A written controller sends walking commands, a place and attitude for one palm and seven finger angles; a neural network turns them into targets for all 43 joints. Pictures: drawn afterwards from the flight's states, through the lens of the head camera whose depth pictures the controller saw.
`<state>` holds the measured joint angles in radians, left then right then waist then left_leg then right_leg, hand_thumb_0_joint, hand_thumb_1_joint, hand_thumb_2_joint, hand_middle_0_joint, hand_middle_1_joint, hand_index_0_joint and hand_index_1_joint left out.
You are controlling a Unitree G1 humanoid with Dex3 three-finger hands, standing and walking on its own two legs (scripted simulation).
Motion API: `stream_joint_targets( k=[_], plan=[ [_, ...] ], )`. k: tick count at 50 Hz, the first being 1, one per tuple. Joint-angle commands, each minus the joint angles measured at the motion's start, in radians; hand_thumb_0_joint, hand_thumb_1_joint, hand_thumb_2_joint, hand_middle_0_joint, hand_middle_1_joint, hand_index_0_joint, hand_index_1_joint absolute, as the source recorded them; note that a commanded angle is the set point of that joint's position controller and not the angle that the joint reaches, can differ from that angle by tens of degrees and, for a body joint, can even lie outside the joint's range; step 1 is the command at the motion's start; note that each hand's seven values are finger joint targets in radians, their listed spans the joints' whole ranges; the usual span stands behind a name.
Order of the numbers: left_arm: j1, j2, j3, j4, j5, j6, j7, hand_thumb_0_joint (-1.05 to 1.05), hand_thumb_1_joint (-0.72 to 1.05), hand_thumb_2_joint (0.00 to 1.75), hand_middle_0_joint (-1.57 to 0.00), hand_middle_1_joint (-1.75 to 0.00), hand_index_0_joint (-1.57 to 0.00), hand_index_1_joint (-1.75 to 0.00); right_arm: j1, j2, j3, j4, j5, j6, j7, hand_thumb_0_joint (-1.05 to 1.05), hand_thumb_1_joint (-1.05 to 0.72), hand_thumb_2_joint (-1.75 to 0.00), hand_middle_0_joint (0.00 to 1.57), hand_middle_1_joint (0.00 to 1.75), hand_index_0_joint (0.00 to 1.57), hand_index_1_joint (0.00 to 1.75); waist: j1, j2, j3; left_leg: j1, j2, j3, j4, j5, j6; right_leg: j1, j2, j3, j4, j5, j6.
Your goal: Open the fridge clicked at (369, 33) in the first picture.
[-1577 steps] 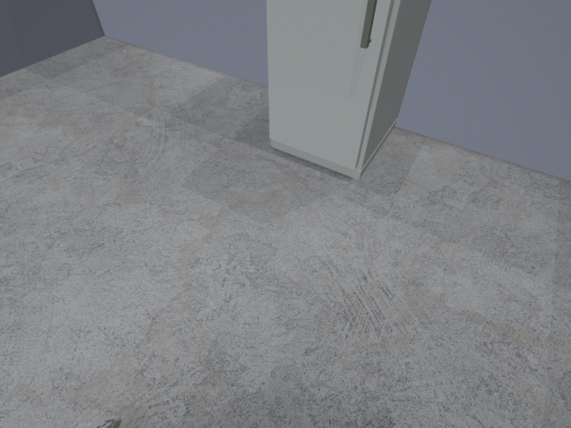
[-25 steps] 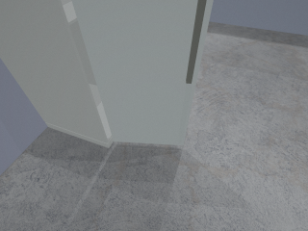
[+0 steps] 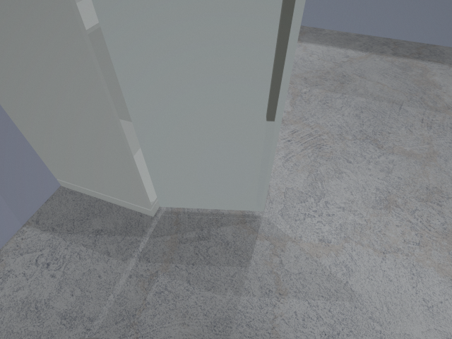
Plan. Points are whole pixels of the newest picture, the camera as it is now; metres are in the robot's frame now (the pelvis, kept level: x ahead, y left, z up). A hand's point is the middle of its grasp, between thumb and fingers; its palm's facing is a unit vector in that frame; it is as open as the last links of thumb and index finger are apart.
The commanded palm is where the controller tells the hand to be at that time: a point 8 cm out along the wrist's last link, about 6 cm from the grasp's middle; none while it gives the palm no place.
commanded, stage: stand and wait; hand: right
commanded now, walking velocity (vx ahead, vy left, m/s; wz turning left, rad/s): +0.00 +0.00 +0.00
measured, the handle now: (280, 44) +0.76 -0.09 +0.16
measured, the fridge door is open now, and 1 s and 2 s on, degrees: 73 73 73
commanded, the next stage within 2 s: none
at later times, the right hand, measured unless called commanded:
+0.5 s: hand out of the picture +0.09 -0.24 -0.16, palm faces -0.05 +0.94 -0.33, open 7.4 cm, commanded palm none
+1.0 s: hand out of the picture +0.09 -0.22 -0.16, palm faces -0.05 +0.94 -0.33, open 7.4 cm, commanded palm none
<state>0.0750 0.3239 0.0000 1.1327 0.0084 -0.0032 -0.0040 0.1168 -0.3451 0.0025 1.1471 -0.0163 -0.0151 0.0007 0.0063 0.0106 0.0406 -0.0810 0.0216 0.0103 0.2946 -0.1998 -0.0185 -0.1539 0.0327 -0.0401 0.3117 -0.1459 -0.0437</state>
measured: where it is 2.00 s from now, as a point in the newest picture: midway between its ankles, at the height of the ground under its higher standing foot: outside the picture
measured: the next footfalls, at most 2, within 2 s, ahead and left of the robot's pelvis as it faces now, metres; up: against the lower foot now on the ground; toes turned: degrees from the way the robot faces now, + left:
none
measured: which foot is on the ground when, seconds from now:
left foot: down 0.00-1.00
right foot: down 0.00-1.00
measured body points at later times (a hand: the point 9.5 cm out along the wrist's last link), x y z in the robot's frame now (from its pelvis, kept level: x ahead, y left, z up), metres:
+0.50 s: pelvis +0.01 +0.01 +0.00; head +0.02 +0.00 +0.45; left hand +0.08 +0.31 -0.13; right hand +0.10 -0.29 -0.14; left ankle -0.03 +0.13 -0.75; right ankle +0.01 -0.09 -0.75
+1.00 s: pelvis +0.01 +0.02 +0.00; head +0.02 +0.02 +0.45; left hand +0.08 +0.32 -0.13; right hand +0.09 -0.27 -0.14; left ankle -0.03 +0.13 -0.75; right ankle +0.01 -0.09 -0.75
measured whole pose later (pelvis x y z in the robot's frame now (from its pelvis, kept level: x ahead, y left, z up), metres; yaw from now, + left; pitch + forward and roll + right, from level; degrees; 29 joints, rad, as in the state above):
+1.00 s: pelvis +0.01 +0.02 +0.00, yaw +0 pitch -1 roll +0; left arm 0.09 0.33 0.00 1.14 0.01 0.00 0.00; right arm 0.11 -0.33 0.00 1.14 -0.01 -0.02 0.00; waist 0.01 0.01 0.04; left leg -0.05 -0.01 0.01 0.27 -0.20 0.01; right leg -0.12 0.00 -0.04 0.29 -0.15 -0.01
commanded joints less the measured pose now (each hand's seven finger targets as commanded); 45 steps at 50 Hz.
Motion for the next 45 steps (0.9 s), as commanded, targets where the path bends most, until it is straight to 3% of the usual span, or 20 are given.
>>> stream_joint_targets(
  k=[1, 13, 21, 23, 45],
  plan=[
    [-0.035, 0.223, 0.043, -0.053, 0.003, -0.027, 0.018, 0.0, 0.9, 0.9, -0.2, -0.3, -0.2, -0.3, -0.036, -0.197, -0.032, -0.058, 0.003, -0.02, -0.012, 0.0, -0.9, -0.9, 0.2, 0.3, 0.2, 0.3, 0.005, -0.013, -0.089, -0.028, 0.113, -0.083, -0.042, 0.119, 0.05, 0.088, -0.169, 0.139, -0.048, 0.17, 0.013],
    [-0.035, 0.223, 0.041, -0.056, 0.002, -0.029, 0.018, 0.0, 0.9, 0.9, -0.2, -0.3, -0.2, -0.3, -0.033, -0.203, -0.035, -0.07, 0.003, -0.025, -0.014, 0.0, -0.9, -0.9, 0.2, 0.3, 0.2, 0.3, 0.001, 0.0, -0.104, -0.007, 0.119, -0.084, -0.042, 0.18, 0.053, 0.105, -0.169, 0.131, -0.036, 0.219, 0.014],
    [-0.029, 0.224, 0.039, -0.052, 0.003, -0.03, 0.02, 0.0, 0.9, 0.9, -0.2, -0.3, -0.2, -0.3, -0.042, -0.2, -0.036, -0.068, 0.005, -0.021, -0.013, 0.0, -0.9, -0.9, 0.2, 0.3, 0.2, 0.3, 0.002, -0.031, -0.091, 0.0, 0.116, -0.091, -0.043, 0.172, 0.054, 0.099, -0.169, 0.126, -0.046, 0.213, 0.018],
    [-0.026, 0.222, 0.039, -0.054, 0.001, -0.029, 0.021, 0.0, 0.9, 0.9, -0.2, -0.3, -0.2, -0.3, -0.036, -0.2, -0.036, -0.069, 0.004, -0.023, -0.014, 0.0, -0.9, -0.9, 0.2, 0.3, 0.2, 0.3, 0.001, -0.003, -0.096, 0.001, 0.114, -0.089, -0.045, 0.186, 0.055, 0.105, -0.17, 0.127, -0.041, 0.221, 0.016],
    [-0.023, 0.211, 0.037, -0.045, 0.004, -0.024, 0.023, 0.0, 0.9, 0.9, -0.2, -0.3, -0.2, -0.3, -0.037, -0.192, -0.035, -0.066, 0.006, -0.024, -0.016, 0.0, -0.9, -0.9, 0.2, 0.3, 0.2, 0.3, 0.006, -0.002, -0.078, -0.006, 0.116, -0.099, -0.06, 0.202, 0.058, 0.106, -0.17, 0.117, -0.044, 0.181, 0.021]
  ],
)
